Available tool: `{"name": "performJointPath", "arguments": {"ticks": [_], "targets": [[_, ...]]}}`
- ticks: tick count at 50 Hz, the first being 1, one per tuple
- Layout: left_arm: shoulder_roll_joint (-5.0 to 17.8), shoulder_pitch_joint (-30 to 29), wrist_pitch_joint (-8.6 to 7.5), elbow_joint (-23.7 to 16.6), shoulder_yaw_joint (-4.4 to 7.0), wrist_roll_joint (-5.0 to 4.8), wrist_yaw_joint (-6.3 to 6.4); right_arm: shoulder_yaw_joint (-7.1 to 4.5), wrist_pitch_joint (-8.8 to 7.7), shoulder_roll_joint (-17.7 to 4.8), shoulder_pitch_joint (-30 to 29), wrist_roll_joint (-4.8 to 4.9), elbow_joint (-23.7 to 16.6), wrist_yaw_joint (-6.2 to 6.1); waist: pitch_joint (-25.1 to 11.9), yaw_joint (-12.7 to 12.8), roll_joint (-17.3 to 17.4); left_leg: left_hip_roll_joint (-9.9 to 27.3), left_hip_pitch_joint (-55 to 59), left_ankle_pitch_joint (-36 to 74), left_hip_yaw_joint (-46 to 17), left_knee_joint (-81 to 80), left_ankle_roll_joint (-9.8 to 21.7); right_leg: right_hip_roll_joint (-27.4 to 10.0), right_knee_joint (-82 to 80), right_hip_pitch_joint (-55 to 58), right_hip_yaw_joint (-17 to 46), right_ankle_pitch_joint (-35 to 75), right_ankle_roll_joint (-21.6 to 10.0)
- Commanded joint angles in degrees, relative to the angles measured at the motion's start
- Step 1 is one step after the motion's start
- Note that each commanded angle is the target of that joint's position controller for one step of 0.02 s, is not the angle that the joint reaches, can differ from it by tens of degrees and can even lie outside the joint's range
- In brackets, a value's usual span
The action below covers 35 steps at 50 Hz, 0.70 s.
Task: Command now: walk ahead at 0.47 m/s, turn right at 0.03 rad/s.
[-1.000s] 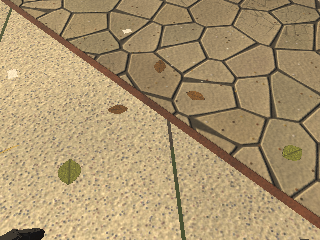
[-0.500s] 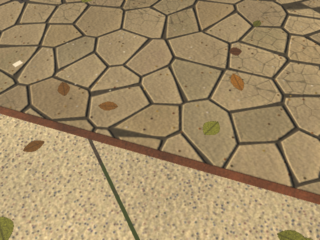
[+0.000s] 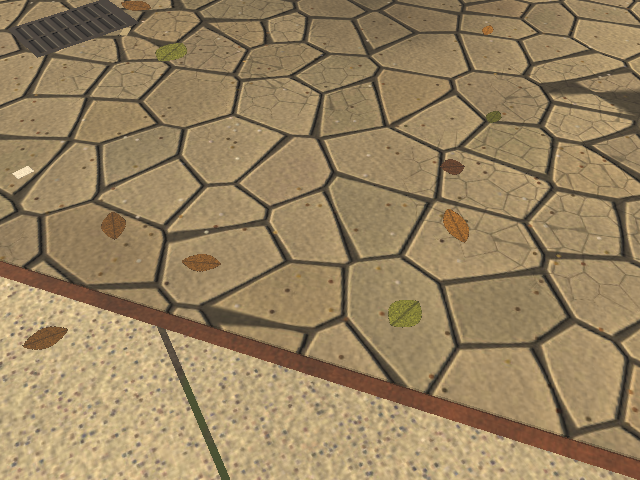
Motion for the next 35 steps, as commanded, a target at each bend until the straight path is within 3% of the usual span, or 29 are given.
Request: {"name": "performJointPath", "arguments": {"ticks": [1,3,4,5,6,7,8,9,11,12,13,17,19,22,23,25,26,27,28,29,30,31,32,33,34,35], "targets": [[4.0,-6.8,-3.68,-6.5,1.48,-0.82,-0.66,-2.89,-1.88,-11.2,-0.3,0.70,-3.6,-0.33,8.5,-0.7,11.6,18.4,-2.5,-24.0,-25.7,-24.5,12.0,-3.2,5.2,-10.9,-0.2,-1.1,-1.9],[2.7,-1.4,-4.28,-4.3,1.29,-0.95,-1.22,-2.48,-1.89,-10.7,-5.0,1.56,-5.6,0.43,7.0,2.8,10.5,13.3,-6.7,-17.4,-16.1,-22.3,9.2,-2.0,-5.4,-0.1,-3.7,2.0,-2.9],[3.2,3.5,-4.49,-1.5,1.80,-0.40,-1.26,-2.39,-1.75,-10.3,-6.2,1.58,-6.1,0.56,5.6,4.8,9.0,9.9,-10.0,-15.0,-11.0,-17.7,7.9,0.4,-10.2,8.5,-6.7,8.3,-2.3],[4.3,8.6,-4.59,1.0,2.48,0.20,-1.19,-1.93,-1.93,-8.7,-7.1,0.97,-7.0,0.56,3.8,6.5,5.7,7.1,-13.8,-11.5,-7.1,-11.0,6.7,1.5,-10.0,16.1,-6.9,10.4,-1.6],[6.8,16.6,-4.81,2.9,3.47,0.11,-0.90,-0.72,-2.64,-5.4,-10.0,0.14,-9.0,0.86,1.8,10.0,-2.4,3.3,-22.1,-3.8,-2.3,4.7,4.2,-5.3,-15.0,25.3,4.1,4.0,-3.8],[13.8,21.1,-5.23,2.0,4.92,0.50,-1.09,0.55,-4.14,-1.6,-11.2,0.71,-12.9,0.93,0.6,10.5,-16.8,-2.6,-37.9,-2.8,1.4,26.4,1.6,-19.3,-24.9,33.4,33.2,-10.3,-12.1],[11.9,20.1,-5.89,1.4,4.30,0.64,-1.35,0.18,-5.27,-3.9,-12.1,2.79,-14.1,0.86,1.7,9.3,-10.9,-0.6,-47.5,-5.2,-5.6,37.1,2.9,-24.8,-28.1,32.3,45.4,-22.3,-17.1],[9.1,16.9,-6.24,0.6,3.17,0.91,-1.24,-0.02,-5.69,-4.7,-11.8,3.64,-14.2,1.21,5.5,7.2,-5.9,2.2,-53.6,-0.7,-7.0,41.7,4.0,-24.4,-27.3,32.2,40.8,-20.9,-15.7],[7.1,14.6,-5.61,0.0,2.01,1.15,-1.23,0.26,-5.87,-3.9,-10.1,0.99,-13.2,2.03,4.9,4.7,-2.0,5.0,-51.1,5.4,-5.8,40.3,4.2,-20.1,-26.9,27.7,29.2,-11.5,-11.9],[5.5,13.7,-5.25,0.1,1.27,1.28,-1.20,0.01,-5.63,-4.0,-9.9,0.53,-13.1,2.69,6.0,3.6,-2.3,6.2,-48.2,8.1,-5.6,37.4,3.6,-17.9,-28.2,23.6,24.7,-7.6,-10.4],[4.6,13.3,-5.05,0.1,0.79,1.20,-1.06,0.02,-5.19,-3.7,-9.7,0.75,-13.2,3.35,7.0,2.8,-3.7,6.3,-46.1,10.4,-4.8,35.4,2.6,-16.5,-29.7,20.4,21.5,-4.5,-9.8],[6.3,13.7,-4.80,1.5,0.75,0.61,0.68,1.02,-4.68,-1.7,-16.6,0.23,-15.5,4.06,10.3,3.7,-3.1,4.4,-38.0,22.3,0.0,20.7,-0.7,-12.9,-34.7,11.8,8.8,11.2,-8.4],[7.4,16.0,-4.79,3.2,0.79,0.10,1.35,1.34,-5.12,-1.0,-21.3,0.68,-17.0,4.54,11.6,5.0,-3.6,3.0,-32.0,27.5,1.7,12.3,-0.3,-13.5,-38.0,10.6,5.6,15.2,-7.5],[8.2,17.4,-4.41,5.1,0.76,-0.62,1.19,0.89,-5.50,-2.1,-24.3,1.32,-17.8,5.44,12.8,5.0,-3.9,1.3,-28.1,27.9,2.8,3.4,1.6,-14.7,-37.9,16.5,1.7,21.4,-6.3],[8.6,17.5,-4.15,5.6,0.80,-0.50,1.01,0.59,-5.58,-2.8,-24.7,1.37,-18.2,5.66,12.3,4.4,-4.7,0.2,-26.6,26.1,3.6,1.5,2.6,-15.2,-35.7,19.4,0.7,29.1,-5.9],[10.7,17.9,-3.48,6.8,1.28,0.56,0.93,-0.57,-5.12,-5.2,-21.9,1.32,-18.5,5.38,7.3,1.3,-9.4,-3.4,-19.7,20.0,5.6,1.7,4.8,-16.7,-26.8,25.1,-0.3,57.8,-4.8],[11.9,17.8,-2.88,7.4,1.57,1.47,1.08,-1.69,-4.48,-7.5,-15.6,1.60,-17.5,4.82,2.4,-2.8,-12.1,-5.0,-12.3,16.5,6.3,3.2,6.2,-17.1,-18.6,26.6,-0.9,71.3,-4.2],[12.5,16.0,-2.15,7.4,1.75,2.21,1.40,-3.16,-3.61,-9.8,-2.7,1.96,-14.1,3.82,-4.4,-10.1,-12.7,-6.5,3.6,14.9,7.5,3.9,7.6,-16.0,-4.7,21.1,-2.7,78.6,-3.0],[11.0,14.5,-2.28,5.7,1.21,2.81,1.84,-4.26,-2.59,-12.4,11.3,1.83,-9.9,2.69,-12.0,-16.1,-8.9,0.4,27.0,10.6,-1.6,8.8,8.9,-14.1,14.3,3.1,-0.7,64.8,-1.9],[-2.0,22.6,-3.99,3.3,-1.79,1.87,0.91,-5.05,-3.29,-18.4,14.2,-0.28,-7.6,2.95,-23.1,-6.8,16.5,16.3,45.5,-22.0,-36.3,-2.3,17.4,-1.3,39.2,-19.0,4.2,5.7,0.8],[4.0,18.0,-6.28,3.8,-0.84,-1.13,0.48,-3.96,-3.62,-12.7,16.4,-0.56,-6.8,2.80,-27.3,-10.1,17.5,17.1,44.4,-33.3,-52.4,-16.3,15.9,-0.2,45.3,-22.8,12.3,-0.6,-1.4],[7.2,8.7,-6.87,0.7,0.43,-3.68,0.34,-3.03,-3.98,-9.5,12.1,-0.97,-6.1,2.68,-13.6,-9.1,13.8,16.5,35.6,-26.2,-45.1,-18.1,13.3,-2.9,48.3,-29.1,9.7,2.2,-1.9],[6.4,4.0,-7.34,-0.8,-0.20,-3.10,0.48,-2.85,-4.37,-8.8,8.4,-1.15,-5.9,2.78,-6.9,-7.2,5.2,15.0,24.4,-15.4,-36.7,-18.2,12.7,-5.5,45.8,-28.1,8.2,5.6,-2.2],[5.2,2.4,-7.29,-1.1,-0.25,-1.57,0.59,-2.62,-4.73,-7.8,4.4,-1.82,-5.7,3.08,-2.7,-3.7,0.9,12.6,14.0,-7.9,-29.7,-18.4,12.4,-7.9,42.2,-25.0,7.4,8.7,-2.3],[4.3,5.2,-6.41,-0.7,-0.16,-1.28,0.36,-2.11,-5.21,-5.7,1.7,-2.79,-5.6,3.24,-2.0,0.3,3.2,10.6,6.8,-6.1,-25.1,-18.8,12.6,-10.2,40.0,-20.7,8.4,11.2,-2.4],[3.5,6.6,-5.30,0.0,-0.26,-1.20,0.13,-1.65,-5.37,-3.7,0.0,-2.39,-5.2,3.37,-0.7,2.0,4.7,9.3,2.3,-6.0,-22.5,-20.5,13.2,-11.1,38.8,-18.8,8.1,11.4,-2.0]]}}
Velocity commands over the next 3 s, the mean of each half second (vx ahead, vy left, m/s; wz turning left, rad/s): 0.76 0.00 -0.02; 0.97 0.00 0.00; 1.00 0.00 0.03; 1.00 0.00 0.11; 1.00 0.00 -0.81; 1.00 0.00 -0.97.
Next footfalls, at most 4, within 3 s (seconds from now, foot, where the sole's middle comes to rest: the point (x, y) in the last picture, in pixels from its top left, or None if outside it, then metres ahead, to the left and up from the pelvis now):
0.56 left None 0.52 0.14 -0.77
1.06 right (355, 303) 1.00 -0.07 -0.77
1.58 left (282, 180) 1.49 0.14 -0.77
2.06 right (305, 94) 1.97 0.07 -0.77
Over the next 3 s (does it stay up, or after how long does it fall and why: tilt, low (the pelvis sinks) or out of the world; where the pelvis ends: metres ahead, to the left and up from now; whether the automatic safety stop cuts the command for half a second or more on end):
stays up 2.50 -0.06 -0.04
